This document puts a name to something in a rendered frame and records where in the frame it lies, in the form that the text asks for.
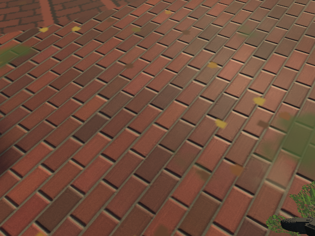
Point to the robot right hand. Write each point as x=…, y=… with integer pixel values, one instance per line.
x=303, y=225

